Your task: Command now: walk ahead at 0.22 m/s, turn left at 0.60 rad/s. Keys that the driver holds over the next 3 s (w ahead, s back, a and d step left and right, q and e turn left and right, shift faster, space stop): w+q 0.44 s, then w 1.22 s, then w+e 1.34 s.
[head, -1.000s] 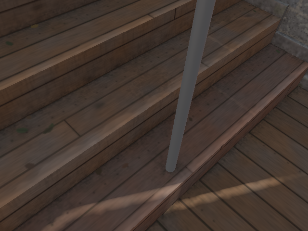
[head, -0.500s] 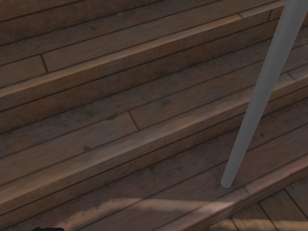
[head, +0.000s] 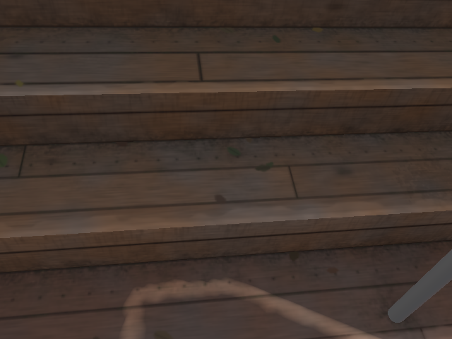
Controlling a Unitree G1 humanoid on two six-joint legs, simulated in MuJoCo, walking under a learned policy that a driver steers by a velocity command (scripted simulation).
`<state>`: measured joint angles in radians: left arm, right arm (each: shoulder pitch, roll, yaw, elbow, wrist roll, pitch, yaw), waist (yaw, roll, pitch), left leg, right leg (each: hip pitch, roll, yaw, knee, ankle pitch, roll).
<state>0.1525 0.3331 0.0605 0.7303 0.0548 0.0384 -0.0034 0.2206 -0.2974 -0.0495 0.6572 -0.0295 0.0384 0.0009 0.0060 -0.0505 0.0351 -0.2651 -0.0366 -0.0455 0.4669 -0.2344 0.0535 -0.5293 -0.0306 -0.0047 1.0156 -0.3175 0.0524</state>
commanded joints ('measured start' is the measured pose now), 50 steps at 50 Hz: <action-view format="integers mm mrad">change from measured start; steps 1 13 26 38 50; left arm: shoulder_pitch -13 -18 39 -32 -351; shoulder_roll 78 57 94 -41 -223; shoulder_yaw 15 19 28 -51 -146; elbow -58 -94 -85 -125 -456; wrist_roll -2 -78 -41 -84 -19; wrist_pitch -10 -160 -124 -137 -5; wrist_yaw -21 27 34 -3 24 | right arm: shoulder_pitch -30 -40 -140 252 276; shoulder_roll -145 -130 13 -134 -85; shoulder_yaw -39 -49 24 -37 28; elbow -65 -108 -223 -19 276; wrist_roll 3 55 34 6 34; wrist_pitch -21 -76 -76 -54 -109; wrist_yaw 10 -29 10 -11 -67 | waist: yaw -5 24 16 -108 0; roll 194 161 -16 77 116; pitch -81 -61 -39 -64 37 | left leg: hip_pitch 97 -9 -382 332 -7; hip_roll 176 112 92 381 249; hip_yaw -261 -423 32 -504 -98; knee -232 -131 604 -228 -603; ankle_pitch -44 -97 -79 -318 89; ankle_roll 136 132 -104 278 191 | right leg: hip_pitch -44 335 330 -617 -534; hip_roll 10 57 -201 -43 -53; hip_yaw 7 25 47 24 -130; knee -3 -677 -766 813 723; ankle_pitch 56 156 369 -140 -162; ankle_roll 8 -49 -237 -19 -124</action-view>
